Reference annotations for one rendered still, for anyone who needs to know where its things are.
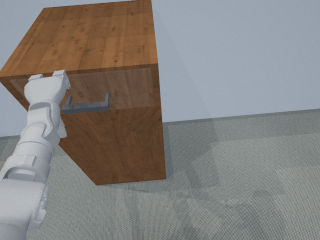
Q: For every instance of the left robot hand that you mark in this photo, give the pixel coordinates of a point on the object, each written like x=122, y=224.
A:
x=51, y=88

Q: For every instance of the left robot upper arm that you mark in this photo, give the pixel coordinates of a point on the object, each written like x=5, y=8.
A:
x=23, y=207

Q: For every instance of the robot left forearm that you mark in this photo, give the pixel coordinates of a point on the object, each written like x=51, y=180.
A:
x=31, y=158

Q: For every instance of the drawer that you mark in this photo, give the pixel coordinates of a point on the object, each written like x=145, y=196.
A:
x=131, y=88

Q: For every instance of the handle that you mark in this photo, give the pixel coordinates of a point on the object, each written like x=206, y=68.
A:
x=69, y=108

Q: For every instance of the cabinet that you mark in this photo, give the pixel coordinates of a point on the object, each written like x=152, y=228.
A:
x=113, y=146

